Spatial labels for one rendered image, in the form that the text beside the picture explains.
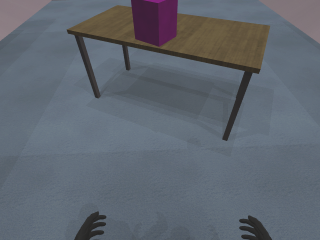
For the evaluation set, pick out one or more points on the table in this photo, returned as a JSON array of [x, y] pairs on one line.
[[228, 43]]

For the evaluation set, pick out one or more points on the carton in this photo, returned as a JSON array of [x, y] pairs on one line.
[[155, 21]]

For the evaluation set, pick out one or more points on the robot right hand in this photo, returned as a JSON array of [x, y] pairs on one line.
[[259, 231]]

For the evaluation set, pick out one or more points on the robot left hand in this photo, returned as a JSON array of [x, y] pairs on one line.
[[85, 232]]

